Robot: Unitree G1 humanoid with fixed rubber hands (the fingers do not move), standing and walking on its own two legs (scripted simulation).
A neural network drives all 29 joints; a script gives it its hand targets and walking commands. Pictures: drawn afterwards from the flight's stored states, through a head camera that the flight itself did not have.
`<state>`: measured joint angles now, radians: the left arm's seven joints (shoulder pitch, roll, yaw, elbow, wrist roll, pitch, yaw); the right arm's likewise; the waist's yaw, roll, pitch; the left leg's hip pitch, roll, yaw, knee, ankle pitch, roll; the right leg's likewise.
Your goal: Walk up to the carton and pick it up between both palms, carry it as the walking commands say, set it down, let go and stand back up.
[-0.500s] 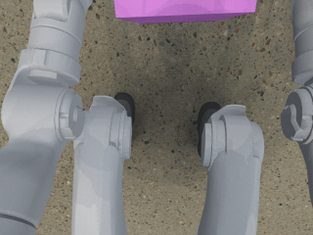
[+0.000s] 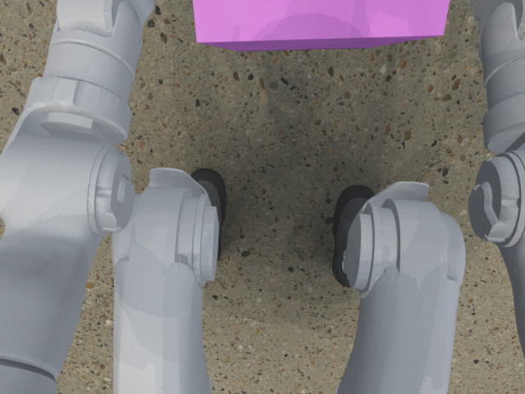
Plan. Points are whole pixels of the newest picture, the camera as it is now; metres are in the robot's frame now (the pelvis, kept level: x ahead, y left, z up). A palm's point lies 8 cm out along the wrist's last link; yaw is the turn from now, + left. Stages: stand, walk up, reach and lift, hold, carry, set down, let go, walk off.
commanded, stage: reach and lift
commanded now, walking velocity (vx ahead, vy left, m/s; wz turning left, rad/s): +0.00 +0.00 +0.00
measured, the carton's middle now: out of the picture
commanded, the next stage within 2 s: none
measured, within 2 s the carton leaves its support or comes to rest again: leaves its support in 1.28 s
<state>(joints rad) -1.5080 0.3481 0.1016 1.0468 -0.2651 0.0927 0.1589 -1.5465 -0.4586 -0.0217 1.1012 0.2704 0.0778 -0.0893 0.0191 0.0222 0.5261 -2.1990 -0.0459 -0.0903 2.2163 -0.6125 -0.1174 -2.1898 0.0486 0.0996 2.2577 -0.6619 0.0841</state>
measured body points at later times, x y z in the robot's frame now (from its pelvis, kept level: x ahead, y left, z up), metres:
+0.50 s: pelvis +0.00 +0.00 +0.01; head +0.39 -0.02 +0.21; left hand +0.56 +0.14 -0.20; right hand +0.57 -0.16 -0.21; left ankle +0.11 +0.15 -0.33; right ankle +0.09 -0.14 -0.33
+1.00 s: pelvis +0.00 +0.00 -0.01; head +0.38 -0.02 +0.21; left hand +0.56 +0.14 -0.20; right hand +0.57 -0.16 -0.21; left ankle +0.11 +0.15 -0.33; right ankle +0.09 -0.14 -0.33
